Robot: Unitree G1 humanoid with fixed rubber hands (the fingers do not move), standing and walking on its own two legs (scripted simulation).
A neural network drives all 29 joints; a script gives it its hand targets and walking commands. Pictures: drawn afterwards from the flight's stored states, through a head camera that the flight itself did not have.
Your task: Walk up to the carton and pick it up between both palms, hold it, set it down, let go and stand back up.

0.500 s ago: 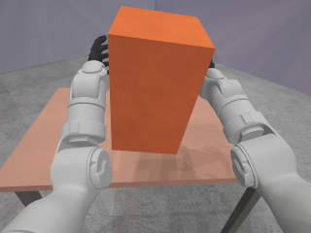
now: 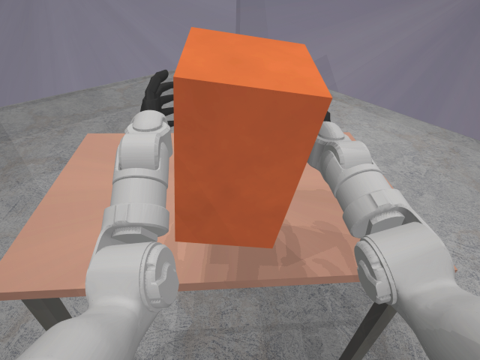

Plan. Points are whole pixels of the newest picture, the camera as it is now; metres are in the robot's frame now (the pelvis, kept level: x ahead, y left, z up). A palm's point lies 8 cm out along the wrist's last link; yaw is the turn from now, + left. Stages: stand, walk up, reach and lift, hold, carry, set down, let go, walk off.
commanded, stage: set down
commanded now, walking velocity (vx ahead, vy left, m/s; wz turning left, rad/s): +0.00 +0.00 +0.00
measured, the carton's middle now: (235, 148) +0.38 -0.01 +0.23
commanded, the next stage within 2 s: none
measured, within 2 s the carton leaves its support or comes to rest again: rests again in 1.90 s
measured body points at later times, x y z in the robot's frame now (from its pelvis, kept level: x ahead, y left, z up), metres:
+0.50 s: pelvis +0.00 +0.00 +0.00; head -0.06 +0.03 +0.45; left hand +0.42 +0.10 +0.24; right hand +0.40 -0.17 +0.22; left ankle +0.02 +0.13 -0.75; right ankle -0.01 -0.13 -0.75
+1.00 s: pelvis +0.00 +0.00 +0.00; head -0.04 +0.03 +0.45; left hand +0.44 +0.08 +0.20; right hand +0.40 -0.18 +0.18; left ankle +0.02 +0.13 -0.75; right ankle -0.01 -0.13 -0.75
